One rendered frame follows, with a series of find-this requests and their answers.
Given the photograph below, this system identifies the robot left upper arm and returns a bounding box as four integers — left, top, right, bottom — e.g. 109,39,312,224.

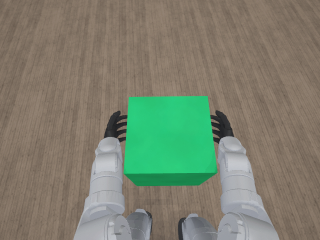
74,213,132,240

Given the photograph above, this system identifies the robot left foot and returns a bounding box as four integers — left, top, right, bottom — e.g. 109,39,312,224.
146,211,153,235

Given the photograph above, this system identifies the robot right upper arm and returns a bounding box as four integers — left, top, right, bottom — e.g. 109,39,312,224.
217,211,280,240

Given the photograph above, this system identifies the carton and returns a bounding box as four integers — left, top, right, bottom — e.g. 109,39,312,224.
123,96,218,186

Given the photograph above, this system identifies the robot left hand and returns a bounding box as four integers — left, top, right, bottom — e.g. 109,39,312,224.
104,111,128,142

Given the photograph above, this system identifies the robot right hand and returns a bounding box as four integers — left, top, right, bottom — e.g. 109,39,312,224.
210,110,234,144

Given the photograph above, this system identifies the left robot forearm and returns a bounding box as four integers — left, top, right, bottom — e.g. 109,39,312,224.
73,137,125,239

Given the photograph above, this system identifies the right robot forearm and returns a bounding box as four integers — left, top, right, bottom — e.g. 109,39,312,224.
217,136,274,227

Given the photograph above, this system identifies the left robot thigh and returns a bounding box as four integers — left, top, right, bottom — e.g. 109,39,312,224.
126,212,152,240

